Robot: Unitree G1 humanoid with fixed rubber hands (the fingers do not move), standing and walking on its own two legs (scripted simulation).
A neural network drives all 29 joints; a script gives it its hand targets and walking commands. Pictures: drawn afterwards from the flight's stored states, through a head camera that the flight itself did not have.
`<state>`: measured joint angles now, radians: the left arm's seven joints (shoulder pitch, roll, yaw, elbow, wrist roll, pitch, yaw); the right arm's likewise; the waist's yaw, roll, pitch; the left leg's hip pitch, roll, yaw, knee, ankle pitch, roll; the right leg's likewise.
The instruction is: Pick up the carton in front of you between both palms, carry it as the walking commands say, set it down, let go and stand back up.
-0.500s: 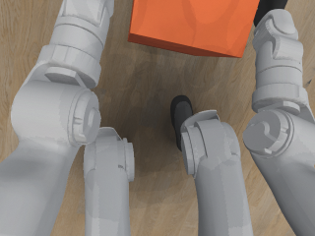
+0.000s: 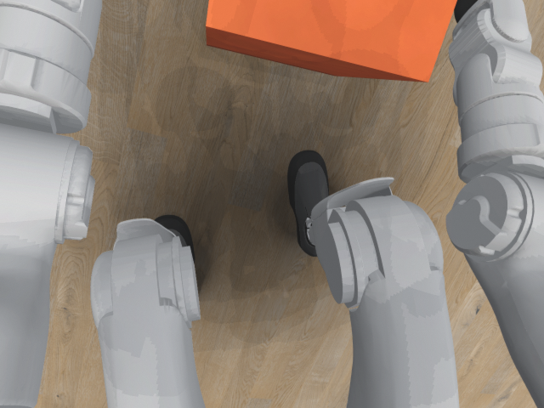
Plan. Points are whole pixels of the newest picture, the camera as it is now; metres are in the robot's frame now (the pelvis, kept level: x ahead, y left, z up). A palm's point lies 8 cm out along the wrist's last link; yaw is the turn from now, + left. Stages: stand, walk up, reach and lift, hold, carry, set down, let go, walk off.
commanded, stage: set down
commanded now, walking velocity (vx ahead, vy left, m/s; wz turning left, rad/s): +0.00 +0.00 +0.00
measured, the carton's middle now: out of the picture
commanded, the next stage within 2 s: let go in 1.00 s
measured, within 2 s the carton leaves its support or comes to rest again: neither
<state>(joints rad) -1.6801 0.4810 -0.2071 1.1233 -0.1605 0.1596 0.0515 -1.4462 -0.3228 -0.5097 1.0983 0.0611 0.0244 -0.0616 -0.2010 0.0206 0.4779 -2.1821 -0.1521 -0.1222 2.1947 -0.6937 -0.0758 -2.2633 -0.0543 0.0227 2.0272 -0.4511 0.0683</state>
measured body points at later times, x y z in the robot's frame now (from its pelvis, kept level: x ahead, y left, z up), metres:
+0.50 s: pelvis +0.00 +0.00 +0.08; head +0.34 -0.05 +0.36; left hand +0.64 +0.03 -0.01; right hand +0.50 -0.32 -0.03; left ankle +0.07 +0.12 -0.36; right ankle +0.15 -0.15 -0.36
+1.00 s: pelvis +0.03 -0.01 +0.20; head +0.35 -0.04 +0.52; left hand +0.64 +0.05 +0.12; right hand +0.50 -0.32 +0.11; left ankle +0.07 +0.12 -0.36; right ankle +0.14 -0.15 -0.36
